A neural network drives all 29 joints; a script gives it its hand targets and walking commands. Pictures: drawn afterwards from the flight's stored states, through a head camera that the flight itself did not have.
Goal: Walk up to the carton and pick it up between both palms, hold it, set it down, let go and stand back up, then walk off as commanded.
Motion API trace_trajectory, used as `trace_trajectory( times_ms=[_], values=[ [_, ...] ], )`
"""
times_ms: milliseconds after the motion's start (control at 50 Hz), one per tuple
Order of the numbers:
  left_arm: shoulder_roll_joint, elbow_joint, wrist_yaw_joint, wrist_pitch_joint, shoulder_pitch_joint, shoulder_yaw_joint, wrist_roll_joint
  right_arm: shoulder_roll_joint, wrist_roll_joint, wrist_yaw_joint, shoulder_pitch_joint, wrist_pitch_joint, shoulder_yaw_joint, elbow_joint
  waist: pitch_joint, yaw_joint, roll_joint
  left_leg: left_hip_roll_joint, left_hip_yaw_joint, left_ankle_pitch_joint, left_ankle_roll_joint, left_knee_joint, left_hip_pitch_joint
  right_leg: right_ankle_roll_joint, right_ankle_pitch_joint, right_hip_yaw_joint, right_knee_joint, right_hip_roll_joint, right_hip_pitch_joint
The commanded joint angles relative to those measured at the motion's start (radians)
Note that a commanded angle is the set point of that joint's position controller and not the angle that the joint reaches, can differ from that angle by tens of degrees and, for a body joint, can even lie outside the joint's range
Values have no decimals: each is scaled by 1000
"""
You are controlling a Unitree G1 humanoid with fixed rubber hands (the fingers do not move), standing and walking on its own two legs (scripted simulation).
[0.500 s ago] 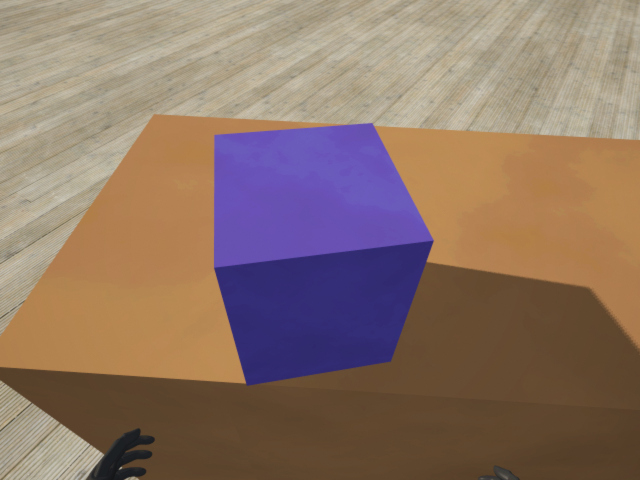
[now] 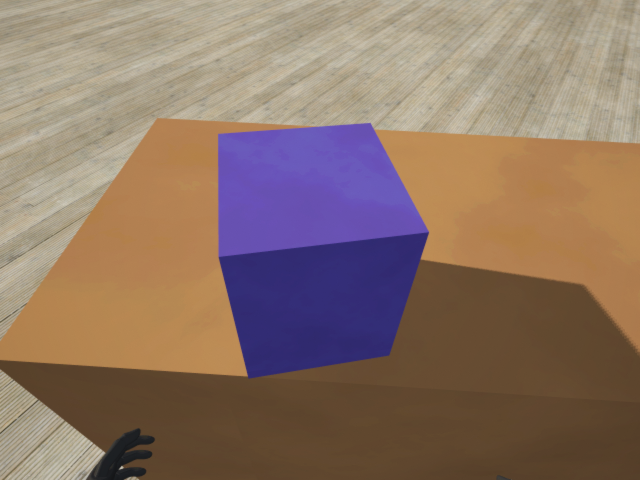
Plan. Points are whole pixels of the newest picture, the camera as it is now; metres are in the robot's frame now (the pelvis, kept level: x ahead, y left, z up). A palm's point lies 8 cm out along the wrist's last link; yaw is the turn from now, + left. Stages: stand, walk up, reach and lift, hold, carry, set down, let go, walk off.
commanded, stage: stand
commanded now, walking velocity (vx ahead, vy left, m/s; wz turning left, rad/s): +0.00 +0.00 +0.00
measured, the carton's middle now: (309, 251) +0.40 +0.02 +0.09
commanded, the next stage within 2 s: none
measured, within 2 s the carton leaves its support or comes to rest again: neither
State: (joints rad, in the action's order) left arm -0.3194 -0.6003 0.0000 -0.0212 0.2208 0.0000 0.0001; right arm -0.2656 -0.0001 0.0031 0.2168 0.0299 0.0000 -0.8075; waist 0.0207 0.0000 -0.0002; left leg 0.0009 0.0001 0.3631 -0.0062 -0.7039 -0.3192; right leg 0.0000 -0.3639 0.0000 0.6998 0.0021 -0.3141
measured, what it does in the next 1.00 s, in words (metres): stands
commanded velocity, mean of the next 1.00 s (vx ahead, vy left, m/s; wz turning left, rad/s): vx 0.00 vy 0.00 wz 0.00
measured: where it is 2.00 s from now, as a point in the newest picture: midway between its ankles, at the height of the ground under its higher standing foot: outside the picture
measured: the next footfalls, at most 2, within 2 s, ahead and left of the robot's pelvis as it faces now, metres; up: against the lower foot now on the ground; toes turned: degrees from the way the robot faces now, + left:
none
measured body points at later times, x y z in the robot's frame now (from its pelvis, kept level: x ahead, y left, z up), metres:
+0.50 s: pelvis -0.02 +0.00 +0.00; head -0.02 +0.00 +0.45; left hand +0.14 +0.27 -0.08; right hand +0.09 -0.26 -0.12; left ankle +0.01 +0.12 -0.72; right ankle +0.01 -0.12 -0.72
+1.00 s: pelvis -0.02 +0.00 +0.00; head -0.02 +0.00 +0.45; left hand +0.13 +0.27 -0.08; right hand +0.08 -0.26 -0.12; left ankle +0.01 +0.12 -0.72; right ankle +0.01 -0.12 -0.72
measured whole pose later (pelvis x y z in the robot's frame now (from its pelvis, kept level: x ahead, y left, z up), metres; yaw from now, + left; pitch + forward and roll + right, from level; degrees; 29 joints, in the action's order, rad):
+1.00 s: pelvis -0.02 +0.00 +0.00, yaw +0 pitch -3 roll +0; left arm -0.32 -0.64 0.00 -0.02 0.22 0.00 0.00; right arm -0.27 0.00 0.00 0.21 0.03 0.00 -0.88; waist 0.02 0.00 0.00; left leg 0.00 0.00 0.34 -0.01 -0.70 -0.32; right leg 0.00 -0.34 0.00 0.70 0.00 -0.31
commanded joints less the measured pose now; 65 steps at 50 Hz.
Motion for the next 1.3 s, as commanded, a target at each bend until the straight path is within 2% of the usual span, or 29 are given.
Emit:
trace_trajectory(
  times_ms=[0, 20, 80, 140, 180, 200, 220, 320, 340, 540, 660, 720, 960, 980, 1060, 1160, 1280],
  values=[
    [-206, -28, -16, -41, -54, -76, 19, -264, -17, 4, -62, 36, 77, 62, -50, -4, 6, 99, 110, -247, -70, 175, 30, 72, 230, -93, -136, 82, 66],
    [-208, -28, -15, -41, -57, -75, 16, -266, -15, 3, -66, 36, 75, 60, -28, -5, -10, 98, 113, -243, -70, 181, 20, 70, 229, -92, -141, 80, 57],
    [-201, -33, -14, -38, -51, -75, 15, -273, -19, 0, -74, 35, 77, 57, -26, 2, -13, 104, 124, -223, -71, 193, 20, 67, 198, -86, -143, 75, 59],
    [-205, -37, -14, -40, -46, -73, 15, -268, -17, 2, -68, 33, 76, 47, -20, -2, 12, 103, 122, -197, -69, 197, 9, 70, 187, -91, -151, 79, 60],
    [-212, -40, -13, -40, -47, -75, 14, -269, -19, 1, -72, 36, 74, 46, -17, 1, -11, 95, 121, -182, -71, 201, 6, 70, 181, -96, -154, 81, 55],
    [-213, -38, -12, -38, -54, -73, 17, -265, -19, 0, -75, 34, 73, 47, -17, -1, 5, 101, 125, -181, -71, 201, 10, 70, 172, -94, -154, 78, 46],
    [-207, -40, -11, -39, -48, -72, 16, -265, -18, 1, -82, 34, 73, 47, -4, 0, -9, 100, 130, -171, -70, 210, 1, 68, 161, -92, -153, 74, 43],
    [-213, -40, -13, -40, -57, -73, 18, -268, -16, -3, -85, 35, 75, 35, 14, 0, 4, 96, 132, -137, -67, 225, -18, 69, 141, -99, -166, 78, 41],
    [-212, -45, -12, -38, -47, -72, 17, -265, -19, -3, -89, 36, 73, 33, 8, 5, -9, 99, 133, -123, -70, 224, -18, 67, 132, -99, -169, 78, 43],
    [-215, -55, -12, -43, -58, -68, 15, -266, -14, -5, -80, 34, 69, 11, 4, -4, 12, 95, 124, -142, -61, 218, 3, 70, 146, -113, -187, 90, 40],
    [-215, -69, -13, -38, -55, -67, 11, -274, -15, -4, -98, 34, 67, 4, 14, 8, -14, 106, 137, -145, -67, 237, -10, 65, 147, -101, -176, 80, 48],
    [-207, -72, -13, -39, -50, -66, 13, -277, -14, -1, -106, 35, 66, 4, 27, 7, 6, 111, 149, -128, -70, 248, -24, 68, 141, -102, -176, 76, 47],
    [-216, -95, -15, -41, -55, -64, 13, -270, -11, -1, -95, 32, 64, -17, 7, -2, -5, 102, 132, -169, -63, 229, 0, 69, 173, -107, -186, 89, 59],
    [-216, -92, -14, -40, -67, -64, 13, -275, -13, -2, -105, 31, 63, -17, 15, 4, 16, 100, 128, -169, -62, 229, -2, 67, 163, -102, -185, 85, 46],
    [-214, -103, -14, -38, -52, -63, 10, -278, -11, -2, -106, 32, 64, -25, 14, 7, -13, 109, 138, -167, -63, 242, -4, 64, 164, -104, -184, 85, 55],
    [-210, -106, -14, -41, -67, -61, 13, -277, -9, -1, -118, 30, 65, -30, 18, 3, 17, 104, 134, -156, -58, 241, -7, 67, 163, -108, -197, 89, 55],
    [-210, -116, -14, -37, -62, -60, 12, -276, -10, 0, -122, 29, 63, -40, 30, 1, 3, 109, 139, -151, -59, 256, -6, 62, 165, -105, -198, 84, 51]
  ],
)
